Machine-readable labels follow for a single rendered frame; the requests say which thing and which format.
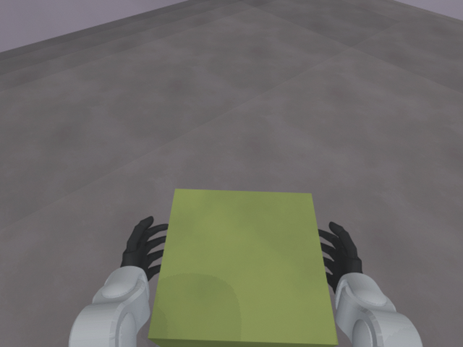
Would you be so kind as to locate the robot right forearm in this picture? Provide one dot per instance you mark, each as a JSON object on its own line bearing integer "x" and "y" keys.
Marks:
{"x": 368, "y": 317}

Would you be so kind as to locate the robot left forearm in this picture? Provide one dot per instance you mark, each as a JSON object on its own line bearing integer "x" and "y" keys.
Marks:
{"x": 119, "y": 309}

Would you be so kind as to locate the carton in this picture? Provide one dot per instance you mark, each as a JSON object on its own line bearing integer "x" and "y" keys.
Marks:
{"x": 242, "y": 269}

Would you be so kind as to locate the robot right hand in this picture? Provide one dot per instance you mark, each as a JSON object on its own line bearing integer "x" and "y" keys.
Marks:
{"x": 344, "y": 254}

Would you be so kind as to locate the robot left hand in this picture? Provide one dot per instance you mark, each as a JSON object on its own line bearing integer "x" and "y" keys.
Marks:
{"x": 138, "y": 247}

